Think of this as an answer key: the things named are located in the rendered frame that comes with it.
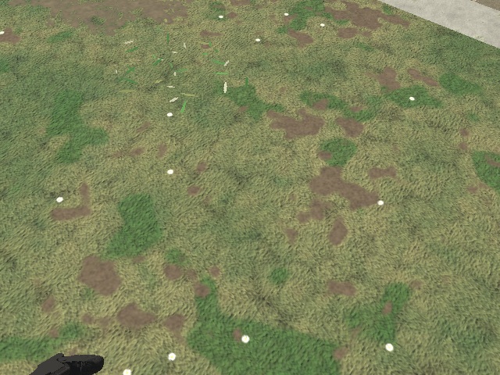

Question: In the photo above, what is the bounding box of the robot left hand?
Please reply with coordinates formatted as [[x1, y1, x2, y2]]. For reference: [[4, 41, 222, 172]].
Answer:
[[29, 353, 104, 375]]

